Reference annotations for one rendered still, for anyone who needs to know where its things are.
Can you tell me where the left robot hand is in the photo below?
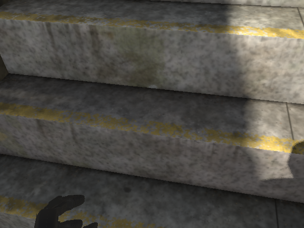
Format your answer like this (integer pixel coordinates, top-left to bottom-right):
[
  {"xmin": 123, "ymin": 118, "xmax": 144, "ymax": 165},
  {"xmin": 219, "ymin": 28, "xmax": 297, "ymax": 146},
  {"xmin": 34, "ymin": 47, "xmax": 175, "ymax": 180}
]
[{"xmin": 34, "ymin": 195, "xmax": 98, "ymax": 228}]

